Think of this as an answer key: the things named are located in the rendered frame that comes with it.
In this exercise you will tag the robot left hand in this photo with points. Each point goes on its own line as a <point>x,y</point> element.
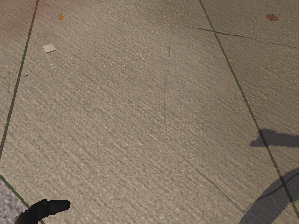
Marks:
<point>40,210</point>

